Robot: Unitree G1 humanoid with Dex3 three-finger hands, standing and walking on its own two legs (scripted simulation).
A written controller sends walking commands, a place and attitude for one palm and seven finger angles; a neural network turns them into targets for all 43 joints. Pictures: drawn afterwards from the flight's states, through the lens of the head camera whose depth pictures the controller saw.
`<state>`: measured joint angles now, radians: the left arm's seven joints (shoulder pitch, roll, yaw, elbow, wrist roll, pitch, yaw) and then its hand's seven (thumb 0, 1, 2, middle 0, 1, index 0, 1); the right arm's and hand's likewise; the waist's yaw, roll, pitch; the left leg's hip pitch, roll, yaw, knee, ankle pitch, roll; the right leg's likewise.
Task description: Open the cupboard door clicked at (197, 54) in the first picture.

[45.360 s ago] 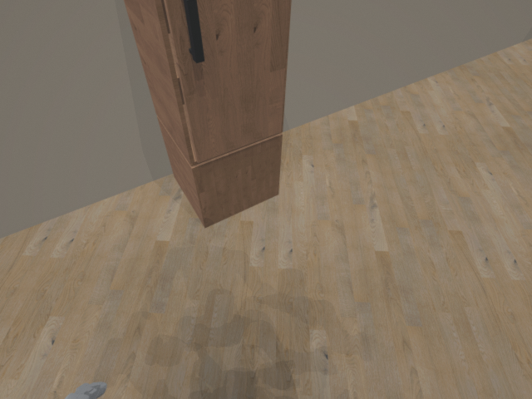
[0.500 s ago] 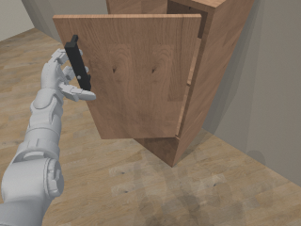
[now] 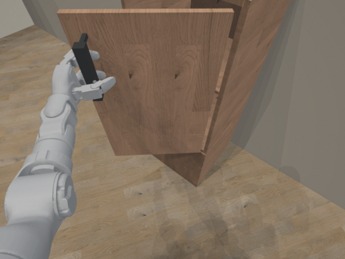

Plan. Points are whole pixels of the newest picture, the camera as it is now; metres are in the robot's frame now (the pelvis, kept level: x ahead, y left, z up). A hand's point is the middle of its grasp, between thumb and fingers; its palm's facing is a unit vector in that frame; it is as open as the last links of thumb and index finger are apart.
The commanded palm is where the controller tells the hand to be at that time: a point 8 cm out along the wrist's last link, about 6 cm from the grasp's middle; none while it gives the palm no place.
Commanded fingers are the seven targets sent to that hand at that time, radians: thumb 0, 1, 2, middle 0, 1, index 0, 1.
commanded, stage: close the thumb around the handle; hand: left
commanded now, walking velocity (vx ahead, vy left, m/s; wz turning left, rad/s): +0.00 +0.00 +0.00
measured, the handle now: (91, 68) +0.53 +0.18 +0.15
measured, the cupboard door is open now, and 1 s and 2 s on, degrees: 42 63 80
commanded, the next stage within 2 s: pull the door open along its arc in 0.28 s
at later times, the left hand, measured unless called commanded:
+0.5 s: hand (98, 83) +0.48 +0.16 +0.15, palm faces +0.03 -1.00 +0.02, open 5.8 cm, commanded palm +0.43 +0.21 +0.15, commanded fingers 0.00 0.90 0.90 -0.40 -1.35 -0.40 -1.35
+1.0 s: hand (113, 120) +0.36 +0.11 +0.15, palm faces +0.36 -0.93 +0.08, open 6.1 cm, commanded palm +0.30 +0.14 +0.15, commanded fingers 0.00 0.90 0.90 -0.40 -1.35 -0.40 -1.35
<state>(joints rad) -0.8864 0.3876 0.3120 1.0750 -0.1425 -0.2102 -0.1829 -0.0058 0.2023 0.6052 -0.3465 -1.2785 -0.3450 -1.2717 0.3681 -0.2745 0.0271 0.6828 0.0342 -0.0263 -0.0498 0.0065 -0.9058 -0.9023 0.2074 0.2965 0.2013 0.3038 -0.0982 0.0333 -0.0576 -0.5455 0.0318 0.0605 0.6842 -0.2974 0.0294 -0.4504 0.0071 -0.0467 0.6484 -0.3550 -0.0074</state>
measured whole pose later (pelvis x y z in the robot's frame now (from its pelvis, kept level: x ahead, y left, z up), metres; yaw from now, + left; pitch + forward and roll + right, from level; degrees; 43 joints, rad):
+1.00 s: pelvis +0.02 -0.02 +0.01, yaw +0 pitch +2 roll +0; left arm -0.19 -0.04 0.04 0.03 -0.09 0.17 0.38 0.00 0.67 0.76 -0.33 -1.35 -0.36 -1.32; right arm 0.16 -0.21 0.02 0.61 0.00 0.02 0.00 0.01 -0.91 -0.90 0.20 0.30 0.20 0.30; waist 0.02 0.05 -0.07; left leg -0.31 0.02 0.06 0.57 -0.29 0.00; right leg -0.23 0.01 -0.05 0.56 -0.36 -0.02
